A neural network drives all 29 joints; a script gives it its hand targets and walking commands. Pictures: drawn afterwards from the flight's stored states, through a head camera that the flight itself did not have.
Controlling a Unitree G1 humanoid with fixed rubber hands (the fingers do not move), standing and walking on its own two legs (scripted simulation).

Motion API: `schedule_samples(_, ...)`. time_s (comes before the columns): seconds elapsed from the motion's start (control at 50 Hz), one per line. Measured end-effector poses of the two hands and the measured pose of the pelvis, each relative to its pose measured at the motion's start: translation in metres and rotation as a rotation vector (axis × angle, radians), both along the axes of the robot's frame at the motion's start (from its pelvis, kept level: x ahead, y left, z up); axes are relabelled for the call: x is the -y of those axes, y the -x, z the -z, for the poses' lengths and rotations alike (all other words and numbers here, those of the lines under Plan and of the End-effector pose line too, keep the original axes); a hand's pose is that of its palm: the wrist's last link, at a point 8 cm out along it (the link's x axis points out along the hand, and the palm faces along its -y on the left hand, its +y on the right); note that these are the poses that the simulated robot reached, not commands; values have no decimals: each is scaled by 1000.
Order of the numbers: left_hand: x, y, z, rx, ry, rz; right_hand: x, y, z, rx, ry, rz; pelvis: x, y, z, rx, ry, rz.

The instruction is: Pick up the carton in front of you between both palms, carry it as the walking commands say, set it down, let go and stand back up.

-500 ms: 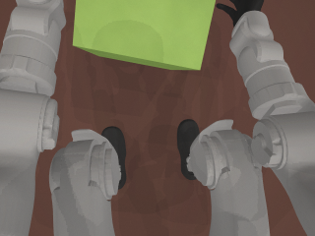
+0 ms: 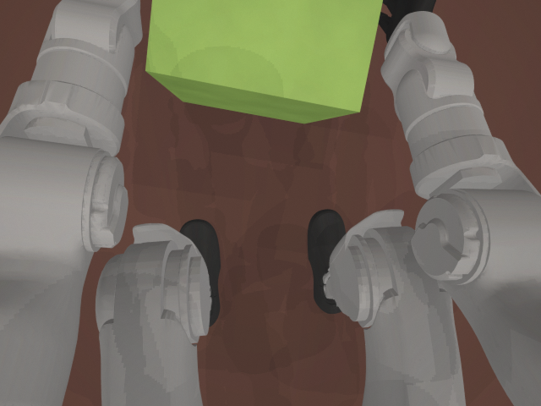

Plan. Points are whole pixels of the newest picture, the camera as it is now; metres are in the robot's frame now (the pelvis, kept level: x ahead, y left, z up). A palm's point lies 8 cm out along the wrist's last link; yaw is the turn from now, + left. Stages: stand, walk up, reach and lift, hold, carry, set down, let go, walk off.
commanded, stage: reach and lift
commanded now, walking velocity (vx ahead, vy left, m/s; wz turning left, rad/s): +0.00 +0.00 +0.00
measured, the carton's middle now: (261, 26) +0.54 +0.03 -0.24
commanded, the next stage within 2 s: none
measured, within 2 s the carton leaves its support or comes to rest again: leaves its support in 0.08 s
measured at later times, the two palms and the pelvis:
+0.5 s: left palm out of the picture +0.51 +0.19 +0.00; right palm out of the picture +0.50 -0.11 +0.00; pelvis +0.00 -0.01 +0.07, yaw +5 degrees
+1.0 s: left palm out of the picture +0.47 +0.18 +0.14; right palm out of the picture +0.48 -0.12 +0.15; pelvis +0.03 -0.01 +0.18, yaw +6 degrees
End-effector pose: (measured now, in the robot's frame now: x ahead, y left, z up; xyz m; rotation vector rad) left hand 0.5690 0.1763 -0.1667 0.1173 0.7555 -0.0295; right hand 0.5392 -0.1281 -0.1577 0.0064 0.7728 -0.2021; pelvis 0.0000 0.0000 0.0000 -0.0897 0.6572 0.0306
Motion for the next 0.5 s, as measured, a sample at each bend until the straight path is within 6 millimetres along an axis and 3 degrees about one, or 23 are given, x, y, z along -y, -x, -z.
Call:
schedule_samples(0.1,0,4,1,5,10,0,1,-7,-6,11,-8,6,-3,-5,6,-20,-6,3)
schedule_samples(0.2,7,16,-12,24,35,-10,-3,-5,-30,62,0,35,-1,-8,3,-41,-15,-11)
schedule_samples(0.32,-3,35,-71,68,58,-74,-11,15,-76,115,-43,32,8,-7,-17,-48,-30,-36)
schedule_samples(0.42,-13,51,-130,65,58,-120,-20,27,-125,112,-56,10,13,-3,-44,-55,-31,-55)
schedule_samples(0.5,-9,58,-165,43,55,-124,-17,36,-157,91,-45,5,14,0,-68,-67,-26,-64)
